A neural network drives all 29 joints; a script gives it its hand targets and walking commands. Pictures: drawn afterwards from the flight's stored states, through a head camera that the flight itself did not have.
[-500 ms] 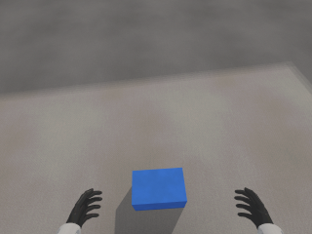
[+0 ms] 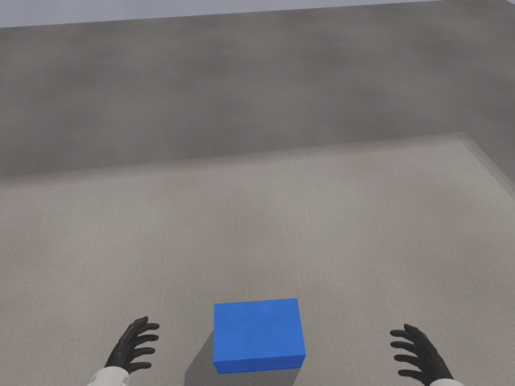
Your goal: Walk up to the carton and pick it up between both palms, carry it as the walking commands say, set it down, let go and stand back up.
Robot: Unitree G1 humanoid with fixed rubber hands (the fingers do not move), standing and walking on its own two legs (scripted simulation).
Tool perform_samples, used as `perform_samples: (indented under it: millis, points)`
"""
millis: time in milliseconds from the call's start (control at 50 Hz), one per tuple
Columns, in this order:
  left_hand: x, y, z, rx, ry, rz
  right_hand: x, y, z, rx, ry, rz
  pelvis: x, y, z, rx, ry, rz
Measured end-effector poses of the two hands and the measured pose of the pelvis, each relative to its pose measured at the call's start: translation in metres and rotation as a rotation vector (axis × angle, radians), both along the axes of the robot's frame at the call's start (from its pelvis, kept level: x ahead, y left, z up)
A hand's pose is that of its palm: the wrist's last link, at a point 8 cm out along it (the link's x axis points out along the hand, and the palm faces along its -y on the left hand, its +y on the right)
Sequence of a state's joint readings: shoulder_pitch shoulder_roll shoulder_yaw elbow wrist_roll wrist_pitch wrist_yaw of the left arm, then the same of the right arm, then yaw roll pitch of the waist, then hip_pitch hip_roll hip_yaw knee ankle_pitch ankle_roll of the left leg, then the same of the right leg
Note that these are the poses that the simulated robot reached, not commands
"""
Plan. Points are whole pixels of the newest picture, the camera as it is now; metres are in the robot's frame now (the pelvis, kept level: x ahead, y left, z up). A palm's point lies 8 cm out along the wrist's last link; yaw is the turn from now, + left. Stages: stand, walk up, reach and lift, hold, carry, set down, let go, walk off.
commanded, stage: stand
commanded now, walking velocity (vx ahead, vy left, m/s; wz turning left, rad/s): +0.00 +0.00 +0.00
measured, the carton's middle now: (257, 336) +0.40 +0.05 -0.69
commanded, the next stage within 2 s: none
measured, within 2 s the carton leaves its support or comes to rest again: neither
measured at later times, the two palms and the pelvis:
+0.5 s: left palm (87, 385) +0.14 +0.30 -0.10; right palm out of the picture +0.12 -0.28 -0.08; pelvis +0.01 +0.01 +0.00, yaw -1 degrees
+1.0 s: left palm out of the picture +0.09 +0.32 -0.10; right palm out of the picture +0.08 -0.29 -0.09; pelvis -0.01 +0.02 +0.01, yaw -1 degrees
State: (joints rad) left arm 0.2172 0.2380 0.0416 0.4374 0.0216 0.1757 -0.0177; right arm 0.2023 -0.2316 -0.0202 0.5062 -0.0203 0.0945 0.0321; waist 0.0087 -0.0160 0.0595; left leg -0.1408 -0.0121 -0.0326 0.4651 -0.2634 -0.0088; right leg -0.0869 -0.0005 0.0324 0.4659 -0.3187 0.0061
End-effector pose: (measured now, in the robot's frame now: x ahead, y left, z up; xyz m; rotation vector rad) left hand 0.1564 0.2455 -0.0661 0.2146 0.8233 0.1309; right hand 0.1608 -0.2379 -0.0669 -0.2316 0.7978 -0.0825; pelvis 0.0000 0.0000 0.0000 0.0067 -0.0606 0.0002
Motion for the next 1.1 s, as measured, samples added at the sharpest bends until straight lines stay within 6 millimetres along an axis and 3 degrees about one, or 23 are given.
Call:
perform_samples:
  millis: [120,220,520,1100]
  points:
    - [-0.01,0.034,-0.011,0.088,0.036,-0.002,-0.013,-0.027,-0.007,-0.116,0.073,-0.026,0.004,0.004,-0.001,-0.007,0.038,-0.008]
    - [-0.014,0.048,-0.018,0.11,0.076,-0.007,-0.02,-0.043,-0.005,-0.162,0.106,-0.057,0.007,0.008,0.0,-0.009,0.048,-0.012]
    - [-0.021,0.056,-0.03,0.123,0.148,-0.032,-0.038,-0.044,-0.013,-0.174,0.178,-0.095,0.009,0.015,0.002,-0.008,0.044,-0.021]
    - [-0.071,0.071,-0.035,0.15,0.272,0.0,-0.082,-0.057,-0.022,-0.177,0.286,-0.123,-0.011,0.014,0.007,-0.008,0.021,-0.024]
